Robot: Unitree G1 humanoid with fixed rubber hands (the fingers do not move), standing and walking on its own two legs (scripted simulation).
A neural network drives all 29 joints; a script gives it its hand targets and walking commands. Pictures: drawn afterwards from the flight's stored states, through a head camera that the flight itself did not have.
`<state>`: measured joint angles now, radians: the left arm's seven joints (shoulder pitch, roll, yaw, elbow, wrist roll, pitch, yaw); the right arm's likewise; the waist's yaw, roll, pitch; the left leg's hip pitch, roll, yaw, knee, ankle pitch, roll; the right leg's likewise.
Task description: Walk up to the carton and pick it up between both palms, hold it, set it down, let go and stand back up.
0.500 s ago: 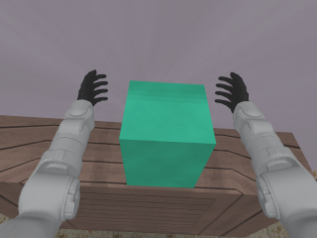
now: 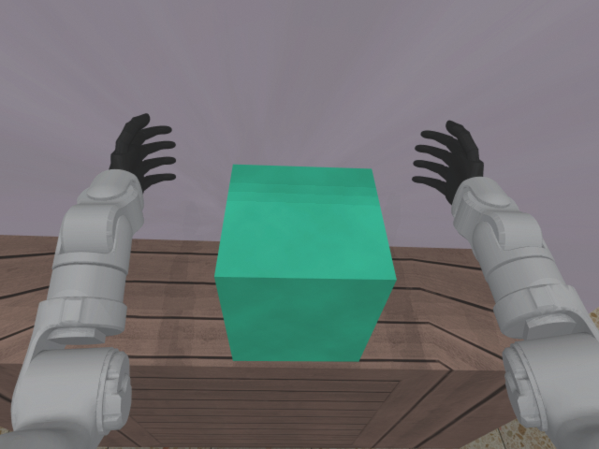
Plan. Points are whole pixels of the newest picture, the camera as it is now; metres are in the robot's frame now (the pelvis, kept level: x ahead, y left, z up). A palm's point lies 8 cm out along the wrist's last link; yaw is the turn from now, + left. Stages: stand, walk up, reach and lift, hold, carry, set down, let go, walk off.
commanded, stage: set down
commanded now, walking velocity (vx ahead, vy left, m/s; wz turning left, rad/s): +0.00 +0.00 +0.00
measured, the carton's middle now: (299, 268) +0.39 +0.04 +0.00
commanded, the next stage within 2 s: none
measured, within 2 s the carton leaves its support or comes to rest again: neither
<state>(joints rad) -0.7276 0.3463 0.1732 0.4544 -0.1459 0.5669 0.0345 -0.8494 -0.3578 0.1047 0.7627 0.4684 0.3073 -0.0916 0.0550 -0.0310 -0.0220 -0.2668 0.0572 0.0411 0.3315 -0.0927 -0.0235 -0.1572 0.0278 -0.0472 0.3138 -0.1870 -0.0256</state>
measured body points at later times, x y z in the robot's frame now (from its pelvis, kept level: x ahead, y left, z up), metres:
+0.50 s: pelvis -0.01 +0.00 +0.00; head +0.00 +0.02 +0.45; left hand +0.33 +0.26 +0.10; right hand +0.37 -0.16 +0.10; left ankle +0.05 +0.13 -0.75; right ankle -0.02 -0.10 -0.75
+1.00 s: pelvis +0.00 +0.01 +0.00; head +0.01 +0.02 +0.45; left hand +0.26 +0.25 +0.04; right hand +0.28 -0.17 +0.04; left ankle +0.05 +0.13 -0.75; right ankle -0.02 -0.10 -0.75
